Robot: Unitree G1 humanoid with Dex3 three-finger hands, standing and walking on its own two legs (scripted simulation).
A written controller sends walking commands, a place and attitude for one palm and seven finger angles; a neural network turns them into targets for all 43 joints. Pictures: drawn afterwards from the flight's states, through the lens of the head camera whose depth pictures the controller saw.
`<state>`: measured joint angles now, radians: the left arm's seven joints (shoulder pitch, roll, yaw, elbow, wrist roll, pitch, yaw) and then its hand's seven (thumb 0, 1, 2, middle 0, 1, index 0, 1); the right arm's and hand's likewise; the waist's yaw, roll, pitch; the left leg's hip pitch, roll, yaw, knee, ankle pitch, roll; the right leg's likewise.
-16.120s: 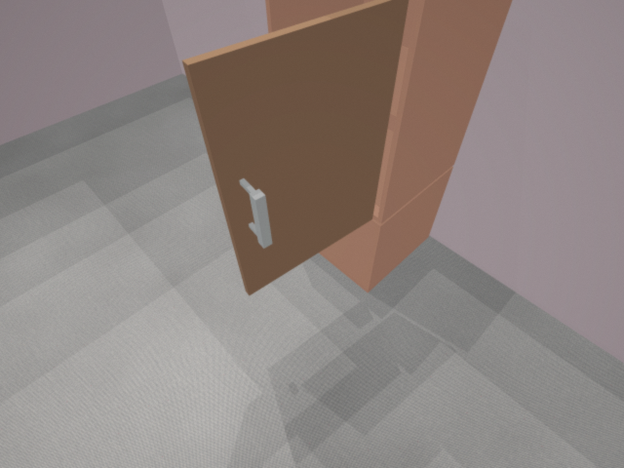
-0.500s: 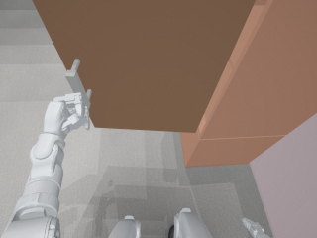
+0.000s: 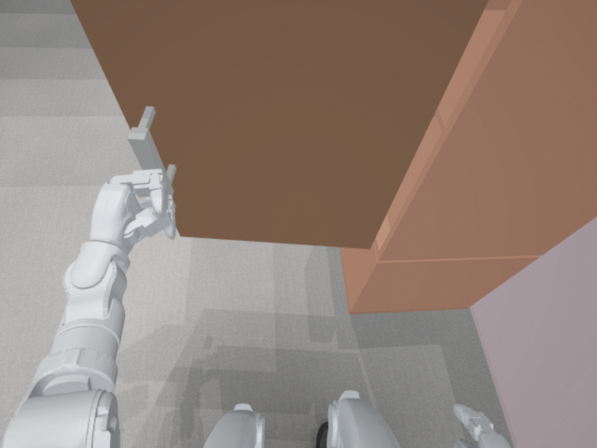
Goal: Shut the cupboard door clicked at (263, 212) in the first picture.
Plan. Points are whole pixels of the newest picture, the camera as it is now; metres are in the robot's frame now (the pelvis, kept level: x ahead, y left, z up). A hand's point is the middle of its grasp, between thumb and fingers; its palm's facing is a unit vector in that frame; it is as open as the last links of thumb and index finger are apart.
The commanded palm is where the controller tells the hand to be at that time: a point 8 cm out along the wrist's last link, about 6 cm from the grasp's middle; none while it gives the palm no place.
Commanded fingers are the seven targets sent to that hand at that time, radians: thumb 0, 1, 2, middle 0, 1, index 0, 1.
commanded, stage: push the door shut along its arc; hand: left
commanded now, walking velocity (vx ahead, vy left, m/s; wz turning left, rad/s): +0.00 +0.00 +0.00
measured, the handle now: (157, 156) +0.51 +0.21 +0.04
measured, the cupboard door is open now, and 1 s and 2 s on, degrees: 84 69 55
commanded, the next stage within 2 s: pull the fist back off the door in 1.70 s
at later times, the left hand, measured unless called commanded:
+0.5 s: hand (185, 176) +0.47 +0.17 +0.05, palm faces -0.23 -0.97 -0.02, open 3.1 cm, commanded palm +0.47 +0.21 +0.05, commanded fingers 0.00 0.90 0.90 -1.30 -1.50 -1.30 -1.50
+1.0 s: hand (215, 144) +0.54 +0.13 +0.04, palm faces -0.35 -0.94 -0.02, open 3.1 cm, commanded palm +0.54 +0.17 +0.05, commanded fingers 0.00 0.90 0.90 -1.30 -1.50 -1.30 -1.50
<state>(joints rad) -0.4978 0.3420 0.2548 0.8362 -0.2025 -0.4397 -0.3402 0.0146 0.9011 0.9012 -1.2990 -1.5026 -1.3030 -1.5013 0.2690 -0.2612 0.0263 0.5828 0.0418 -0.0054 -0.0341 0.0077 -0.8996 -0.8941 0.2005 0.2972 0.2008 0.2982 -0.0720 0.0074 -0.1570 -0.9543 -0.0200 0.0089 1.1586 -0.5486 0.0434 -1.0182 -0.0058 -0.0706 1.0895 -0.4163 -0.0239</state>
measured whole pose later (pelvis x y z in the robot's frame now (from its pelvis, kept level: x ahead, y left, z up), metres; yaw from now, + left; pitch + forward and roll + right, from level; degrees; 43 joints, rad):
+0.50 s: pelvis -0.01 +0.00 -0.02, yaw -1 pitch +24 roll -2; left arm -0.83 0.48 0.30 1.11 -0.16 -0.40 -0.45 0.01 0.90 0.90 -1.30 -1.50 -1.31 -1.50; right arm 0.33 -0.28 0.04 0.62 0.03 0.03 -0.03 0.01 -0.90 -0.89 0.20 0.30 0.20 0.30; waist -0.15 0.02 -0.15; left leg -1.09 -0.01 0.00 1.23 -0.56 0.05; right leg -1.15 0.00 -0.08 1.14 -0.41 -0.02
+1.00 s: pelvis +0.00 +0.00 -0.03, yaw -3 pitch +28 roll -4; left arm -1.07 0.61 0.32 1.22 -0.07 -0.30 -0.51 0.01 0.90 0.90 -1.30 -1.50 -1.30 -1.50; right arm 0.36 -0.28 0.06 0.59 0.01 0.03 -0.02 0.00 -0.90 -0.89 0.20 0.30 0.20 0.30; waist -0.24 0.03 -0.14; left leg -1.21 0.02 0.01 1.30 -0.59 0.05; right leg -1.26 0.03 -0.08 1.18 -0.42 -0.03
